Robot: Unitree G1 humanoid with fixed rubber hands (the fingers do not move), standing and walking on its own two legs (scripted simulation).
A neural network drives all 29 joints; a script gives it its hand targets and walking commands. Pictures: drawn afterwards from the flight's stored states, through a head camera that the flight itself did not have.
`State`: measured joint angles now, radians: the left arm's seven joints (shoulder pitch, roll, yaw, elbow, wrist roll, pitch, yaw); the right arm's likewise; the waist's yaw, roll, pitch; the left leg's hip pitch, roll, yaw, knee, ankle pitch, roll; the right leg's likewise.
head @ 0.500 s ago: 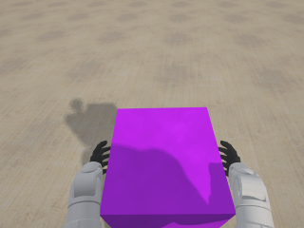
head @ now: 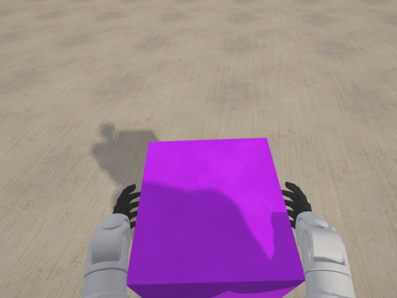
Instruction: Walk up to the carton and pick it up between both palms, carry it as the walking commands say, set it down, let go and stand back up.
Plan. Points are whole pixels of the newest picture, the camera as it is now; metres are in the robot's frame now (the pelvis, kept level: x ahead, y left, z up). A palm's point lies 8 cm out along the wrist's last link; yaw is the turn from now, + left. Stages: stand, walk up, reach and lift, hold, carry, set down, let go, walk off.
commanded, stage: hold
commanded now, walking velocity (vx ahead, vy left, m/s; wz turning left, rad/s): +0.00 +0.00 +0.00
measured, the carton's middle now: (210, 221) +0.30 +0.01 -0.03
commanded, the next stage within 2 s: carry in 0.70 s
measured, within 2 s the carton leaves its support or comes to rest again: neither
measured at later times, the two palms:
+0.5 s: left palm (125, 213) +0.28 +0.19 +0.03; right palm (304, 218) +0.27 -0.18 +0.03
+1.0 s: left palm (101, 218) +0.26 +0.23 +0.05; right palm (288, 211) +0.27 -0.14 +0.06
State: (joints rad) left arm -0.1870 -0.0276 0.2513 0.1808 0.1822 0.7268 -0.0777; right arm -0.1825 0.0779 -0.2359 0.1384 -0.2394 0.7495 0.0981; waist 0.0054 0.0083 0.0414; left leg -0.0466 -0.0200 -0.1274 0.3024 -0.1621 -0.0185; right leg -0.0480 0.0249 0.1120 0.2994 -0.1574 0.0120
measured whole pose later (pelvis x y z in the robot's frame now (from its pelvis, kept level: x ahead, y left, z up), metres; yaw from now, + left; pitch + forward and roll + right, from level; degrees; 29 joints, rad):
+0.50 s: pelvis -0.01 +0.01 +0.00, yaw -1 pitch -5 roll +0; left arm -0.25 -0.05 0.27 0.25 0.22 0.73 -0.07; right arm -0.24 0.05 -0.27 0.21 -0.24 0.74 0.12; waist -0.02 0.01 0.02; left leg -0.07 -0.04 -0.11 0.32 -0.16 0.00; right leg -0.07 0.01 0.13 0.30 -0.15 0.03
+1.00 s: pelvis -0.01 +0.04 -0.02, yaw +2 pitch +2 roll +1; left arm -0.17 0.00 0.18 -0.10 0.07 0.98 -0.01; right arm -0.18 0.02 -0.19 -0.12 -0.09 1.01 0.03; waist -0.01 -0.03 -0.13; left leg -0.35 -0.02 0.09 0.57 -0.25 0.04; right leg -0.37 -0.06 0.07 0.63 -0.30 0.06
